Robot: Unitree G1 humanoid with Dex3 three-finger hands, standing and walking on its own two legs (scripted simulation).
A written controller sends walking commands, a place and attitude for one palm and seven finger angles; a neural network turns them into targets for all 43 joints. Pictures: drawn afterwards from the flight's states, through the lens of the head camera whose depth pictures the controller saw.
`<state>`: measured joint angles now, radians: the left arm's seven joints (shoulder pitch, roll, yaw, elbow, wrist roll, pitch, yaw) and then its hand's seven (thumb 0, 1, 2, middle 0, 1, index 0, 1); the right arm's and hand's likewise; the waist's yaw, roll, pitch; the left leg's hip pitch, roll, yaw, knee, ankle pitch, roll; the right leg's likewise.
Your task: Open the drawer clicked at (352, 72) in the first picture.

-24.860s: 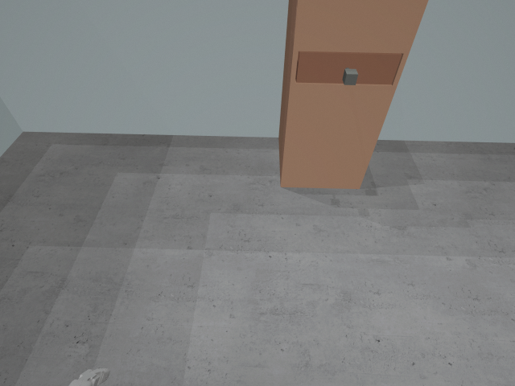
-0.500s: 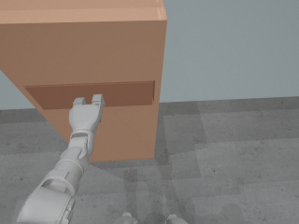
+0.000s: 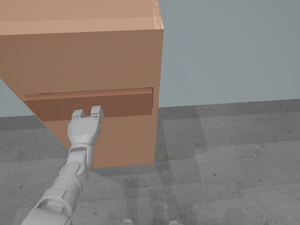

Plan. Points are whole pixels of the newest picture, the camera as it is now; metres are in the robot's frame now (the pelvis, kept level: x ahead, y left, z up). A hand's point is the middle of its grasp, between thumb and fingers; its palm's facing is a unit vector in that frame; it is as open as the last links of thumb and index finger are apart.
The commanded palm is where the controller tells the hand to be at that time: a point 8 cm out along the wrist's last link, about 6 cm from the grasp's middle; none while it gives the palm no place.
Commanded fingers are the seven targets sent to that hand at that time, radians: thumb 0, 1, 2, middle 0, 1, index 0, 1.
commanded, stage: pull the drawer open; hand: left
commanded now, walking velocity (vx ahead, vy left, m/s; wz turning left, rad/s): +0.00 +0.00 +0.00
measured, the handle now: (92, 119) +0.44 +0.19 -0.03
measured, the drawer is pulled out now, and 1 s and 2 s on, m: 0.02 0.15 0.27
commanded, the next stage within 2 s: none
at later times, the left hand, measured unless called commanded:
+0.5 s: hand (88, 158) +0.31 +0.18 -0.05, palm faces -0.02 -0.08 -1.00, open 8.1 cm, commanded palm +0.28 +0.19 +0.02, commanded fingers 0.00 0.90 0.90 -0.40 -1.35 -0.40 -1.35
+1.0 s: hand (86, 180) +0.25 +0.18 -0.05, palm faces -0.02 -0.08 -1.00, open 8.1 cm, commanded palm +0.22 +0.18 +0.02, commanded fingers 0.00 0.90 0.90 -0.40 -1.35 -0.40 -1.35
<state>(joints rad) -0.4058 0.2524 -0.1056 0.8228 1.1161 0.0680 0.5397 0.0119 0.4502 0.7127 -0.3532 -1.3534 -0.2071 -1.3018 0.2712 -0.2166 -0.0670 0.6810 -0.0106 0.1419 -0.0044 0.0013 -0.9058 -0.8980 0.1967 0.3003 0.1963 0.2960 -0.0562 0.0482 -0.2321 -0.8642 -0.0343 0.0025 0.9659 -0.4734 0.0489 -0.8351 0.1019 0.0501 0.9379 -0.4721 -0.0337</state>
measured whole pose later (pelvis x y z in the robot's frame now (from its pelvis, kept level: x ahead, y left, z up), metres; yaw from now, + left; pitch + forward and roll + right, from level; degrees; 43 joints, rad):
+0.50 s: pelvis +0.00 +0.00 +0.00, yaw +1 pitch +17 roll -1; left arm -0.14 0.21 -0.20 0.58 1.13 0.11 0.55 0.02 0.44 0.73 -0.36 -1.35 -0.22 -1.29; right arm 0.18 -0.21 -0.05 0.63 -0.01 0.13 -0.01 0.00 -0.91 -0.90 0.20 0.30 0.20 0.30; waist -0.01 0.04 -0.22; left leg -0.79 -0.05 -0.01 0.96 -0.48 0.05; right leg -0.76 0.09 0.04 0.94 -0.48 -0.04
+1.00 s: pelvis -0.01 -0.01 +0.00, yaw +1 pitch +15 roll +0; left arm 0.08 0.22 -0.23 0.39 1.12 0.12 0.56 0.03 0.45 0.71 -0.36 -1.34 -0.22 -1.30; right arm 0.16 -0.22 -0.04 0.62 -0.02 0.13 0.00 0.01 -0.91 -0.90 0.20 0.30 0.20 0.30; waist 0.01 0.05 -0.21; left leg -0.76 -0.05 -0.01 0.97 -0.47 0.03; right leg -0.74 0.09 0.04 0.97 -0.49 -0.05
